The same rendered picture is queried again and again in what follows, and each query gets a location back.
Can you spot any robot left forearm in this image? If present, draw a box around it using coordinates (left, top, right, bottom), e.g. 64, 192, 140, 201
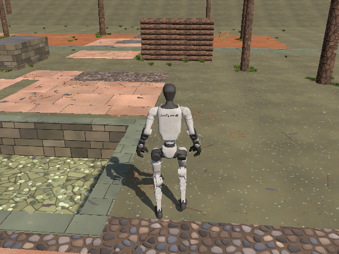
138, 128, 148, 148

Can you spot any right robot upper arm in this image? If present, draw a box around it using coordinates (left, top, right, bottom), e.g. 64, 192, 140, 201
181, 106, 195, 135

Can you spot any robot right hand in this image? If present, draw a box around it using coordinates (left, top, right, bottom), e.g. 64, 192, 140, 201
189, 146, 201, 157

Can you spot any left robot upper arm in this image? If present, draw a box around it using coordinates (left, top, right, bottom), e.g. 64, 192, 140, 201
143, 106, 158, 135

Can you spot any robot left hand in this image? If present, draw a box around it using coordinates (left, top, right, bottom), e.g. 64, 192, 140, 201
136, 145, 148, 158

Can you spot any left robot thigh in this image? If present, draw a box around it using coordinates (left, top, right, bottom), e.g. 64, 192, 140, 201
151, 148, 163, 186

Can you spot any robot torso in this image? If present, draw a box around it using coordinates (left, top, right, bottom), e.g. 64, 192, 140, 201
157, 104, 182, 159

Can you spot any robot right forearm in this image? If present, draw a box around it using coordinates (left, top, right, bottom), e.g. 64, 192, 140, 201
190, 128, 200, 148

